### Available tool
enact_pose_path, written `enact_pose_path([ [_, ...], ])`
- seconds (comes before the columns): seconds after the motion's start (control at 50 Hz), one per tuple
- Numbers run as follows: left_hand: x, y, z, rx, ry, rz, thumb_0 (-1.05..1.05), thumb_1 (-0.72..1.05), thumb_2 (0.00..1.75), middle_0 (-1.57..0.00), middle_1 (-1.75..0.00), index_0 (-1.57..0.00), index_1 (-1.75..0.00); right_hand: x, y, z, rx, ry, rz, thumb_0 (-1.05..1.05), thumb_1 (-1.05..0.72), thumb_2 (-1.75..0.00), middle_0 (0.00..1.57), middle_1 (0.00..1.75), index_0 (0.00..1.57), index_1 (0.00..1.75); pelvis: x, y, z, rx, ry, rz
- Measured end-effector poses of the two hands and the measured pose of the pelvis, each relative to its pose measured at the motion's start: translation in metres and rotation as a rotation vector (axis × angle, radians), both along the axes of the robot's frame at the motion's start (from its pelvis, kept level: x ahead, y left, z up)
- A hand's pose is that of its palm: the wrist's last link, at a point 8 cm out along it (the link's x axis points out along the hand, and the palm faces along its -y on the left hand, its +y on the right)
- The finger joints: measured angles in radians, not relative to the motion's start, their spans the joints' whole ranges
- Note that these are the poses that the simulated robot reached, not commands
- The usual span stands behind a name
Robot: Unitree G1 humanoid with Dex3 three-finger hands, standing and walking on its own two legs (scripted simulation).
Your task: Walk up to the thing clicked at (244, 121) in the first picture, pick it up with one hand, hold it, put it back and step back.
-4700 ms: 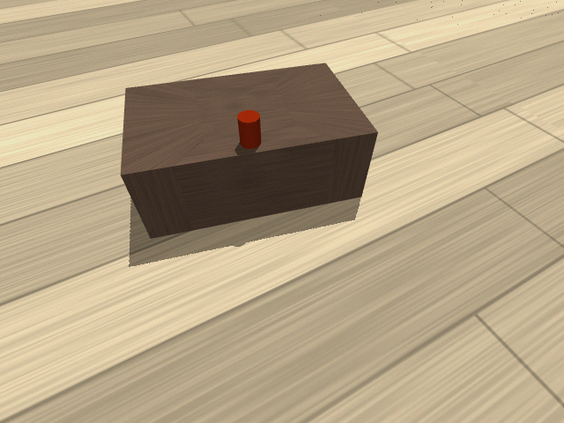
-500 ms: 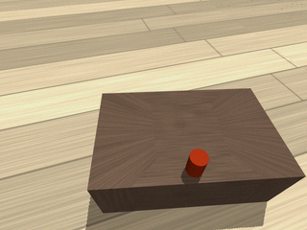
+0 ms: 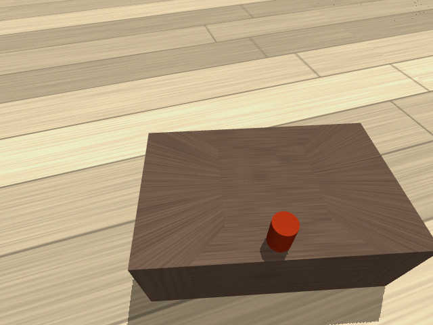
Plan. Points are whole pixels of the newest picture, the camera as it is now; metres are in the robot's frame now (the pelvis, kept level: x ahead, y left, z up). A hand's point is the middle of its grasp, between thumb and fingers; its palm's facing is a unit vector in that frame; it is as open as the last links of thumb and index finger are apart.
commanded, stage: walk up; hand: right
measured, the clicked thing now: (282, 232) +0.45 -0.21 -0.33
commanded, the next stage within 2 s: stand in 0.48 s
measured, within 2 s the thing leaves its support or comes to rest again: neither
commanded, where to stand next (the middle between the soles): +0.07 +0.00 m, yaw +0 degrees
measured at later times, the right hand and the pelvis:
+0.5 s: hand out of the picture +0.09 -0.25 -0.15, palm faces +0.02 +0.95 -0.33, open 7.4 cm; pelvis +0.01 +0.00 +0.00, yaw +0 degrees
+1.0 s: hand out of the picture +0.08 -0.26 -0.15, palm faces +0.00 +0.94 -0.34, open 7.4 cm; pelvis +0.00 -0.01 +0.00, yaw +0 degrees
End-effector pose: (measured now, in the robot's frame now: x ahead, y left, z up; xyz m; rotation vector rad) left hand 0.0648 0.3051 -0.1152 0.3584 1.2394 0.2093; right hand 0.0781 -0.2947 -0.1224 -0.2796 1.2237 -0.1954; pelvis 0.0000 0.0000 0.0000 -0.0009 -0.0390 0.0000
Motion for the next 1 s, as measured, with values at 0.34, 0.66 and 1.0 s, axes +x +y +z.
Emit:
enact_pose_path([
  [0.34,0.011,-0.005,-0.003,-0.016,-0.020,-0.001,0.01,0.90,0.90,-0.21,-0.30,-0.20,-0.30,0.006,-0.002,0.004,-0.015,-0.010,-0.011,0.01,-0.90,-0.90,0.21,0.30,0.20,0.30,0.006,0.000,0.000,-0.001,-0.008,-0.004],
  [0.66,0.012,-0.008,-0.005,-0.031,-0.007,-0.004,0.01,0.90,0.90,-0.21,-0.30,-0.20,-0.30,0.000,-0.001,0.006,-0.015,-0.005,-0.014,0.01,-0.90,-0.90,0.21,0.30,0.20,0.30,0.005,-0.002,0.002,0.002,0.001,-0.008],
  [1.0,0.003,-0.016,-0.007,-0.048,0.002,0.003,0.01,0.90,0.90,-0.21,-0.30,-0.20,-0.30,-0.006,-0.008,0.007,-0.030,-0.001,-0.007,0.01,-0.90,-0.90,0.21,0.30,0.20,0.30,0.002,-0.006,0.002,0.001,-0.003,-0.005],
])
